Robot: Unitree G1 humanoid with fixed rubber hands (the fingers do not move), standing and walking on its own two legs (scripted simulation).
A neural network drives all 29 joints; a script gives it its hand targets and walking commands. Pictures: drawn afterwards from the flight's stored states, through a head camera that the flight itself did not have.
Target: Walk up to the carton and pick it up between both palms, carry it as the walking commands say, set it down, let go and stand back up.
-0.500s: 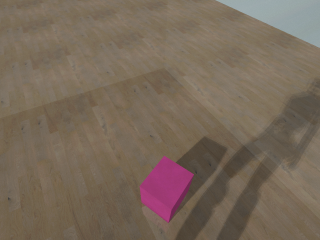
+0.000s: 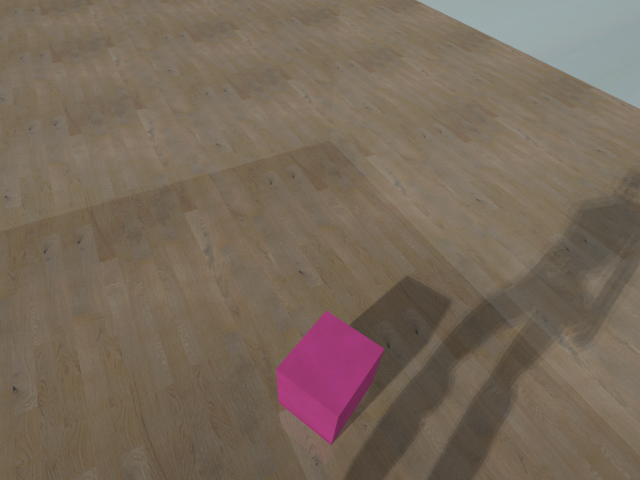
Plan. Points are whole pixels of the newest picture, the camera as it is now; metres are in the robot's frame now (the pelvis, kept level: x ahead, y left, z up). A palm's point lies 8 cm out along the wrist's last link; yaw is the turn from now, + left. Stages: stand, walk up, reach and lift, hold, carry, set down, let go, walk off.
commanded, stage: walk up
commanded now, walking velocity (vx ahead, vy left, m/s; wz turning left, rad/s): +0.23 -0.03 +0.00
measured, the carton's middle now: (328, 377) +0.53 -0.05 -0.65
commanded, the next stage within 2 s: none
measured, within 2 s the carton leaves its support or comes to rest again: neither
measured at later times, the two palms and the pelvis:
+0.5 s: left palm out of the picture +0.09 +0.21 -0.15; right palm out of the picture +0.05 -0.20 -0.16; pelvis +0.07 +0.00 -0.01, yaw -1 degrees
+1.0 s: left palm out of the picture +0.08 +0.36 -0.15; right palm (459, 470) +0.18 -0.19 -0.13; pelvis +0.11 +0.10 -0.02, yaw -14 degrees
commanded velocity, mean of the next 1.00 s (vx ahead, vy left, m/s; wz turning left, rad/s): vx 0.10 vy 0.10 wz -0.22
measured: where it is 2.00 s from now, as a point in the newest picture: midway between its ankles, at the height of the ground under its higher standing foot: outside the picture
